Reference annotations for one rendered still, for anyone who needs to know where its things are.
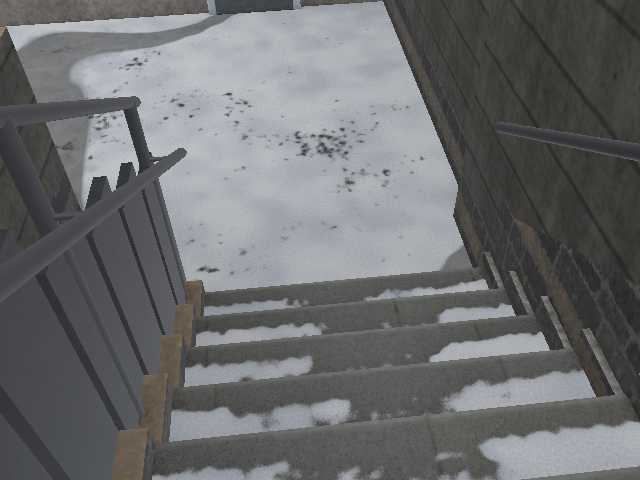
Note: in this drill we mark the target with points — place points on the stairs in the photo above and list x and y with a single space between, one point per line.
421 376

